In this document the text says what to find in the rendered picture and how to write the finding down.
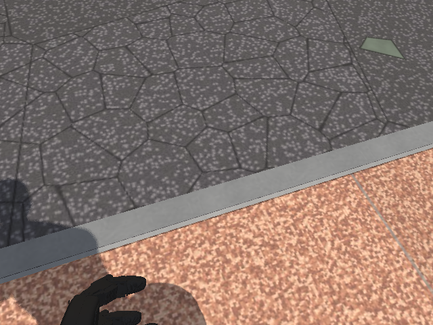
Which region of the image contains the robot left hand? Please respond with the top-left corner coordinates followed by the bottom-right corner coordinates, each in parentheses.
top-left (60, 274), bottom-right (158, 325)

